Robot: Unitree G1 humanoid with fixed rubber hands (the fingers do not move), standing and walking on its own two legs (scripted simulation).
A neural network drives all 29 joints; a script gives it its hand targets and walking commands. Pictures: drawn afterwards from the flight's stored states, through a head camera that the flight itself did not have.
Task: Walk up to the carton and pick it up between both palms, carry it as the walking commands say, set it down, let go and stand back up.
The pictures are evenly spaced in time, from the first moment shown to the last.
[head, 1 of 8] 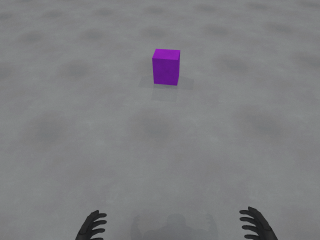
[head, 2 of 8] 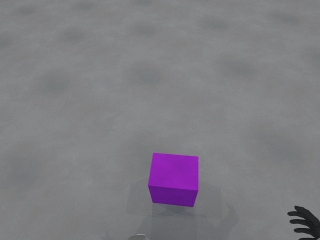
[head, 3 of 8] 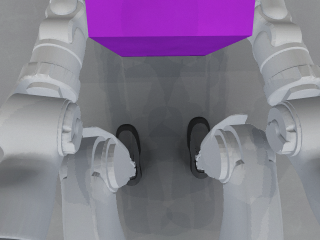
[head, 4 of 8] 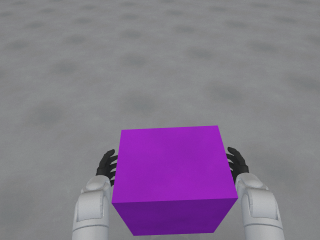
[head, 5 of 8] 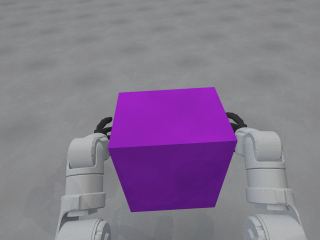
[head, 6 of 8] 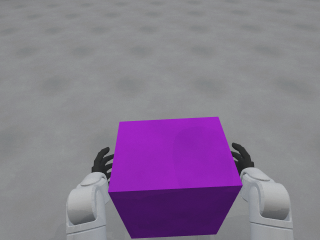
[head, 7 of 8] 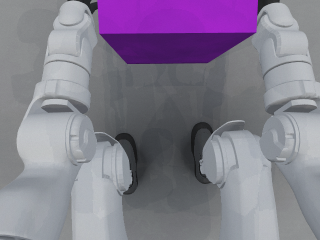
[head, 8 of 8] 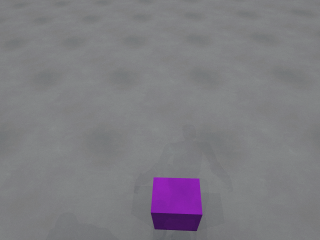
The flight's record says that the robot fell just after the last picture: no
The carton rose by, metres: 0.67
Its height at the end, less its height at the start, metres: +0.00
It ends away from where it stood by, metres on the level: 1.05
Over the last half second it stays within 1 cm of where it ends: yes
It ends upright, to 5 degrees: yes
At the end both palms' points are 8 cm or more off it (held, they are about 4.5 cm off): yes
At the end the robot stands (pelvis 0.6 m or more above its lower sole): yes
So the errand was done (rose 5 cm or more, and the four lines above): yes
